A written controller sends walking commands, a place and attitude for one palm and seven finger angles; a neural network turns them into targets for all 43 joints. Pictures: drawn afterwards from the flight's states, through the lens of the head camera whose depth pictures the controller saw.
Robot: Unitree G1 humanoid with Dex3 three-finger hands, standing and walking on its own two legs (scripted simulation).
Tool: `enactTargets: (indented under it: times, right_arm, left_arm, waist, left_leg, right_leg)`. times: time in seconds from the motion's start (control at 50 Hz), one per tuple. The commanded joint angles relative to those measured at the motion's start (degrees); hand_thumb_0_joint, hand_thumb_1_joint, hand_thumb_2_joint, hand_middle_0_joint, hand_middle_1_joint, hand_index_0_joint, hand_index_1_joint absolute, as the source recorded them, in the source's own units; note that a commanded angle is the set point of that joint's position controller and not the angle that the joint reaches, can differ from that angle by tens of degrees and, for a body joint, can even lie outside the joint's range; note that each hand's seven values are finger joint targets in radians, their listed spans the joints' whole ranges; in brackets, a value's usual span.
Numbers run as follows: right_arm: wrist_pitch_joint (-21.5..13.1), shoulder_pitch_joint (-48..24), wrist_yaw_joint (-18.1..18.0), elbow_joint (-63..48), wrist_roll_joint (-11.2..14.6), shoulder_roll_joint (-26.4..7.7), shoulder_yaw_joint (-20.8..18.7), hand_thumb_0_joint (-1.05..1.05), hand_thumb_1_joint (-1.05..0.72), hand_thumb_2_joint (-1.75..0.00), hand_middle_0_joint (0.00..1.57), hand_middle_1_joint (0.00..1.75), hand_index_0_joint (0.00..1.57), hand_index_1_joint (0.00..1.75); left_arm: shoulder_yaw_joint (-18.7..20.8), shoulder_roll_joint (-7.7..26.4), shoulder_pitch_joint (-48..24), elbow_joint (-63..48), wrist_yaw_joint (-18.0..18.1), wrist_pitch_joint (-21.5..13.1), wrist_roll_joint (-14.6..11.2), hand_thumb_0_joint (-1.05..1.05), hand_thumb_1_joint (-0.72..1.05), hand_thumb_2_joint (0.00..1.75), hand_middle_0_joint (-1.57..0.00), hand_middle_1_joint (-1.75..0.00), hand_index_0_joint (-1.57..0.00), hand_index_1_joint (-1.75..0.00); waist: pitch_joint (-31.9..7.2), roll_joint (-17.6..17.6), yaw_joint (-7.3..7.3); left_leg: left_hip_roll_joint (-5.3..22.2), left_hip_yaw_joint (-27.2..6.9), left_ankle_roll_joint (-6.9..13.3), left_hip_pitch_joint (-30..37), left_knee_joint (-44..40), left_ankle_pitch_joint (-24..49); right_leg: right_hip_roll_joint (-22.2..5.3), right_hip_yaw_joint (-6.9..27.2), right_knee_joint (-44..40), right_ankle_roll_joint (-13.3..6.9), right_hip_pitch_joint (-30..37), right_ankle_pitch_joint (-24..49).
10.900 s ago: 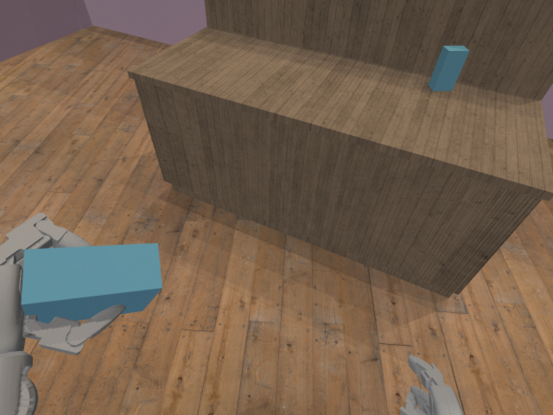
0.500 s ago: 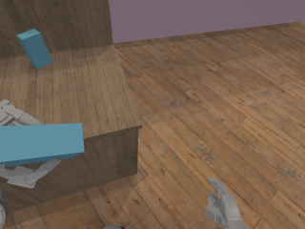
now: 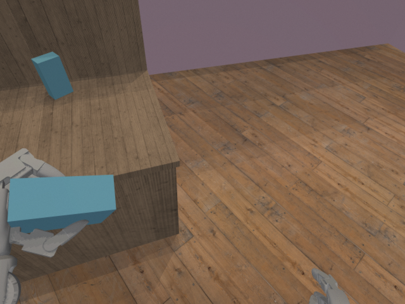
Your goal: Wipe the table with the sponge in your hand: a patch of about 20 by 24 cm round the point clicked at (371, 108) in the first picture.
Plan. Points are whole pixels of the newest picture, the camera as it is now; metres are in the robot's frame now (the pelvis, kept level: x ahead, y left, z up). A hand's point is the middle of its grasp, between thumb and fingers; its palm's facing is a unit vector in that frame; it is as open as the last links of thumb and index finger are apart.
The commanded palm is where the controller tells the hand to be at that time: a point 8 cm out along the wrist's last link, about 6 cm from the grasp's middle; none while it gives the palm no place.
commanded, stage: come to a stop and stand still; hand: left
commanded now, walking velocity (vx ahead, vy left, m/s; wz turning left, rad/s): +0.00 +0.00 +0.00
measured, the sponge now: (78, 203) +0.23 +0.20 +0.15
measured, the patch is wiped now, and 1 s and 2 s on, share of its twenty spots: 0.00 0.00 0.00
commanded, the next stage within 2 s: look again from close up in 0.52 s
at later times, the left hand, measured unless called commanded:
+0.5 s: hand (36, 223) +0.19 +0.24 +0.16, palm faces +0.37 -0.84 -0.40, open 9.5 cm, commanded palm +0.13 +0.28 +0.18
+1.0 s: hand (26, 199) +0.23 +0.28 +0.14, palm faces +0.34 -0.86 -0.39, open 9.5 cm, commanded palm +0.17 +0.31 +0.18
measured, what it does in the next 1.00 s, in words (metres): stands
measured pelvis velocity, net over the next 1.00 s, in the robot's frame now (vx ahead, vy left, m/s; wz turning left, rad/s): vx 0.01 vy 0.03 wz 0.00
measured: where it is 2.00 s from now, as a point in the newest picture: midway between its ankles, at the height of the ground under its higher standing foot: outside the picture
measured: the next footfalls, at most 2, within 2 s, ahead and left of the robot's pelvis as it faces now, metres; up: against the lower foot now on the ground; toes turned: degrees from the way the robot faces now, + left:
left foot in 1.60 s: +0.09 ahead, +0.18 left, +0.00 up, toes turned -3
right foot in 1.92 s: +0.10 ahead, +0.07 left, +0.00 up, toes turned -15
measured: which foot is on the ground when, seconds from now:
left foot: down 0.00-1.00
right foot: down 0.00-1.00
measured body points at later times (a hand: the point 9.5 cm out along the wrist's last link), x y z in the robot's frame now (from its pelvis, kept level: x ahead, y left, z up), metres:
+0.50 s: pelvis -0.03 +0.00 +0.00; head -0.02 +0.01 +0.45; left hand +0.16 +0.28 +0.18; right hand +0.12 -0.23 -0.09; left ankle -0.01 +0.11 -0.74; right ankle +0.03 -0.08 -0.73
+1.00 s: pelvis +0.01 +0.03 +0.00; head +0.04 +0.06 +0.45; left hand +0.21 +0.33 +0.16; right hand +0.18 -0.18 -0.07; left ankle -0.01 +0.12 -0.74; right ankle +0.03 -0.08 -0.74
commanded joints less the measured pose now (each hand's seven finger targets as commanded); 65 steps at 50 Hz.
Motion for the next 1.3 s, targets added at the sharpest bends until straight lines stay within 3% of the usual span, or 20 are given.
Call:
enactTargets:
  times: [0.0, 0.1, 0.18, 0.22, 0.3, 0.4, 0.52, 0.58, 0.6, 0.62, 0.64, 0.68, 0.72, 0.78, 0.82, 0.88, 1.0, 1.06, 1.16, 1.28]
  right_arm:
    - [-3.26, -6.07, 0.0, -10.37, -0.62, -4.57, -0.51, 0.0, -0.9, -0.9, 0.2, 0.3, 0.2, 0.3]
    - [-3.87, -5.18, 0.29, -10.01, -0.03, -5.14, -0.81, 0.0, -0.9, -0.9, 0.2, 0.3, 0.2, 0.3]
    - [-3.43, -4.84, 0.57, -9.65, -0.27, -4.73, -0.72, 0.0, -0.9, -0.9, 0.2, 0.3, 0.2, 0.3]
    - [-3.03, -5.16, 0.57, -9.39, -0.26, -4.0, -0.31, 0.0, -0.9, -0.9, 0.2, 0.3, 0.2, 0.3]
    - [-2.58, -6.6, 0.19, -9.61, -0.54, -3.82, 0.33, 0.0, -0.9, -0.9, 0.2, 0.3, 0.2, 0.3]
    - [-2.46, -6.39, 0.12, -10.9, -0.51, -4.35, 0.34, 0.0, -0.9, -0.9, 0.2, 0.3, 0.2, 0.3]
    - [-3.44, -4.96, 0.43, -10.48, -0.25, -4.49, -0.03, 0.0, -0.9, -0.9, 0.2, 0.3, 0.2, 0.3]
    - [-3.59, -4.89, 0.69, -10.38, -0.08, -4.69, -0.21, 0.0, -0.9, -0.9, 0.2, 0.3, 0.2, 0.3]
    - [-7.22, 3.69, 0.58, -8.6, -1.78, -6.49, -1.54, 0.0, -0.9, -0.9, 0.2, 0.3, 0.2, 0.3]
    - [-7.0, -1.17, 0.68, -5.98, -0.37, -0.08, 0.74, 0.0, -0.9, -0.9, 0.2, 0.3, 0.2, 0.3]
    - [-7.88, -2.16, 0.77, -10.17, 0.23, -1.91, -0.27, 0.0, -0.9, -0.9, 0.2, 0.3, 0.2, 0.3]
    - [-9.19, -3.16, 1.88, -11.03, 0.85, -3.85, -1.08, 0.0, -0.9, -0.9, 0.2, 0.3, 0.2, 0.3]
    - [-9.7, -2.6, 3.02, -10.63, 0.54, -4.76, -0.75, 0.0, -0.9, -0.9, 0.2, 0.3, 0.2, 0.3]
    - [-10.34, -4.72, 3.42, -11.1, 0.99, -4.91, -0.39, 0.0, -0.9, -0.9, 0.2, 0.3, 0.2, 0.3]
    - [-10.38, -4.66, 3.08, -11.68, 0.89, -5.06, -0.47, 0.0, -0.9, -0.9, 0.2, 0.3, 0.2, 0.3]
    - [-10.39, -4.91, 2.48, -11.82, 0.34, -5.29, -0.51, 0.0, -0.9, -0.9, 0.2, 0.3, 0.2, 0.3]
    - [-10.71, -5.44, 2.72, -12.08, -0.18, -4.47, -0.25, 0.0, -0.9, -0.9, 0.2, 0.3, 0.2, 0.3]
    - [-10.31, -4.87, 3.55, -12.01, -0.46, -5.04, -0.72, 0.0, -0.9, -0.9, 0.2, 0.3, 0.2, 0.3]
    - [-7.29, -5.46, 3.83, -12.86, -0.53, -5.84, -0.96, 0.0, -0.9, -0.9, 0.2, 0.3, 0.2, 0.3]
    - [-4.37, -6.98, 3.07, -14.89, -0.35, -5.81, -0.87, 0.0, -0.9, -0.9, 0.2, 0.3, 0.2, 0.3]
  left_arm:
    - [7.29, 9.66, -2.28, -14.49, 1.22, -4.95, 0.09, 0.0, 0.1, 1.3, -1.2, -1.6, -1.2, -1.6]
    - [5.64, 7.26, -3.7, -8.17, 0.69, -4.14, 0.09, 0.0, 0.1, 1.3, -1.2, -1.6, -1.2, -1.6]
    - [5.37, 7.96, -6.93, -6.93, 0.57, -3.02, -0.03, 0.0, 0.1, 1.3, -1.2, -1.6, -1.2, -1.6]
    - [4.91, 8.33, -8.16, -6.64, 0.85, -2.43, 0.19, 0.0, 0.1, 1.3, -1.2, -1.6, -1.2, -1.6]
    - [5.04, 9.21, -10.34, -9.21, 1.17, -2.22, 0.32, 0.0, 0.1, 1.3, -1.2, -1.6, -1.2, -1.6]
    - [5.88, 9.06, -7.54, -10.82, 1.26, -2.98, 0.81, 0.0, 0.1, 1.3, -1.2, -1.6, -1.2, -1.6]
    - [6.37, 7.98, -2.14, -7.88, 1.23, -3.17, 0.52, 0.0, 0.1, 1.3, -1.2, -1.6, -1.2, -1.6]
    - [5.66, 7.43, -2.23, -8.01, 0.96, -3.21, 0.21, 0.0, 0.1, 1.3, -1.2, -1.6, -1.2, -1.6]
    - [40.72, 57.4, -65.64, -24.72, 0.1, -9.47, 8.14, 0.0, 0.1, 1.3, -1.2, -1.6, -1.2, -1.6]
    - [18.52, 22.68, -33.3, 10.37, -2.48, -7.51, 2.51, 0.0, 0.1, 1.3, -1.2, -1.6, -1.2, -1.6]
    - [15.48, 17.05, -17.03, 7.91, -2.16, -7.52, 0.18, 0.0, 0.1, 1.3, -1.2, -1.6, -1.2, -1.6]
    - [6.62, 7.2, -10.88, 8.03, -3.49, -8.09, -1.56, 0.0, 0.1, 1.3, -1.2, -1.6, -1.2, -1.6]
    - [4.46, 7.6, -7.62, -1.63, -3.47, -9.72, -1.93, 0.0, 0.1, 1.3, -1.2, -1.6, -1.2, -1.6]
    - [3.25, 7.05, -6.03, -4.69, -2.97, -9.05, -1.37, 0.0, 0.1, 1.3, -1.2, -1.6, -1.2, -1.6]
    - [6.47, 9.7, -7.93, -4.87, -2.26, -8.75, -0.74, 0.0, 0.1, 1.3, -1.2, -1.6, -1.2, -1.6]
    - [13.0, 15.38, -13.19, -7.55, -1.57, -8.79, -0.76, 0.0, 0.1, 1.3, -1.2, -1.6, -1.2, -1.6]
    - [8.26, 10.17, -15.98, -10.48, -2.28, -8.91, -1.17, 0.0, 0.1, 1.3, -1.2, -1.6, -1.2, -1.6]
    - [5.14, 6.96, -11.58, -10.52, -2.32, -8.2, -0.81, 0.0, 0.1, 1.3, -1.2, -1.6, -1.2, -1.6]
    - [6.31, 7.13, -6.51, -7.82, -1.85, -6.41, -0.98, 0.0, 0.1, 1.3, -1.2, -1.6, -1.2, -1.6]
    - [10.42, 11.29, -8.89, -10.66, -1.83, -6.01, -1.63, 0.0, 0.1, 1.3, -1.2, -1.6, -1.2, -1.6]
  waist:
    - [-6.2, 15.0, 1.2]
    - [-5.2, 5.91, 0.96]
    - [-4.7, -1.91, 0.42]
    - [-4.53, -4.42, 0.27]
    - [-4.38, 0.17, 0.65]
    - [-2.64, 9.39, 1.31]
    - [-7.69, 5.49, 1.17]
    - [-6.63, 3.18, 1.14]
    - [2.25, -6.39, 1.34]
    - [-13.11, -3.85, 1.37]
    - [-6.77, -3.55, 4.87]
    - [-9.49, 6.28, 3.87]
    - [-8.41, 8.21, 3.88]
    - [-4.34, 5.82, 3.65]
    - [-4.19, 1.37, 3.58]
    - [-6.08, 1.73, 3.05]
    - [-10.1, 8.92, 2.41]
    - [-13.28, 6.96, 2.12]
    - [-11.77, 2.25, 1.46]
    - [-9.01, 6.92, 1.29]
  left_leg:
    - [11.4, -10.11, 2.83, -7.3, -10.23, 19.23]
    - [6.4, -5.59, 1.16, -11.81, -8.39, -1.89]
    - [1.22, -2.5, 0.49, -5.61, 0.54, -6.57]
    - [0.64, -2.92, 0.73, -3.5, 2.92, -5.29]
    - [1.1, -4.37, 1.28, -1.51, -2.82, -3.41]
    - [5.3, -9.29, 2.39, -12.35, -14.44, -12.08]
    - [4.63, -7.3, 1.44, -10.08, -9.69, 1.72]
    - [3.64, -6.38, 1.1, -10.62, -8.3, -3.16]
    - [1.21, -1.65, 1.53, -10.9, 0.15, 1.55]
    - [-1.67, -2.13, 2.19, -3.28, 1.76, 2.87]
    - [-1.79, -2.74, 1.01, -3.79, 2.53, 0.87]
    - [-1.84, -2.43, 1.52, -0.06, -3.66, -0.49]
    - [-0.66, -3.75, 1.73, -1.64, -7.79, -1.49]
    - [2.29, -7.01, 2.69, -7.02, -13.16, -4.77]
    - [3.9, -9.47, 3.04, -10.65, -15.05, -4.22]
    - [2.85, -8.68, 2.39, -8.24, -12.63, 1.34]
    - [1.55, -6.51, 0.31, 0.76, -7.35, 20.49]
    - [1.13, -4.68, 0.21, 2.76, -3.57, 23.68]
    - [1.33, -4.11, -0.37, -0.41, -2.33, 21.39]
    - [2.35, -4.22, -1.38, -0.39, -3.24, 28.76]
  right_leg:
    - [-3.57, 6.22, 1.18, 3.07, 8.59, 0.25]
    - [-4.85, 9.86, -4.16, 2.73, 9.11, 1.49]
    - [-10.52, 18.78, -15.18, 0.58, -1.04, -14.2]
    - [-12.61, 19.78, -17.88, -0.24, -3.08, -19.96]
    - [-10.37, 15.03, -15.72, 0.35, -2.86, -18.96]
    - [-4.14, 9.9, -8.23, 2.56, 6.89, -12.75]
    - [-4.5, 9.59, -5.91, 2.47, 11.72, 3.37]
    - [-5.75, 11.96, -8.37, 2.08, 8.87, -2.73]
    - [-6.39, 13.35, -15.24, 10.74, -1.32, 2.66]
    - [-11.67, 11.92, -11.31, 2.81, 3.05, -4.27]
    - [-10.53, 19.12, -17.08, 3.29, 1.88, -7.07]
    - [-10.89, 17.37, -13.59, 0.48, 4.31, -8.96]
    - [-8.44, 14.54, -11.76, 1.94, 5.7, -11.02]
    - [-4.69, 10.7, -7.15, 2.39, 7.12, -9.0]
    - [-3.19, 8.5, -3.59, 2.62, 10.24, -4.34]
    - [-3.7, 9.05, -3.7, 2.38, 10.79, 1.0]
    - [-3.88, 8.57, -2.86, 1.27, 11.51, 16.37]
    - [-4.97, 9.76, -2.28, 0.26, 13.19, 22.29]
    - [-5.5, 10.49, -0.29, -0.97, 12.56, 21.95]
    - [-3.88, 7.48, 5.55, -0.6, 9.44, 18.52]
